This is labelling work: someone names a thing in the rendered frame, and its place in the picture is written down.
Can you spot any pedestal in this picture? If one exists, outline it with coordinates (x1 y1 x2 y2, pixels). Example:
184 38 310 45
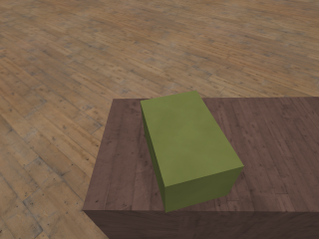
82 97 319 239

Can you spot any carton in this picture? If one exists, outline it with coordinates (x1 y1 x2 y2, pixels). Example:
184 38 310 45
140 90 244 213

